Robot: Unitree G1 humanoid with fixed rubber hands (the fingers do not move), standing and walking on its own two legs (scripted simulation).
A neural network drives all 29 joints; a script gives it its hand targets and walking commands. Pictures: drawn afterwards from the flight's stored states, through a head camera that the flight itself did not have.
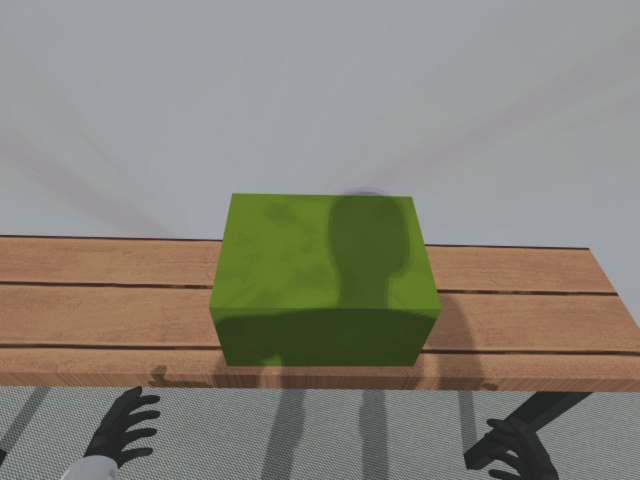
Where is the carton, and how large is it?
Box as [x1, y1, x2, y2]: [209, 193, 441, 365]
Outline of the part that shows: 232,193 209,303 209,309 227,365 413,365 441,308 411,197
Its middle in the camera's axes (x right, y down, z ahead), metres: +0.00 +0.06 +0.58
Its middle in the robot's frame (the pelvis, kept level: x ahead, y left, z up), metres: +0.40 +0.02 +0.01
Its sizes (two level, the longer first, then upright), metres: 0.272 0.200 0.156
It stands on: a table, 0.71 m high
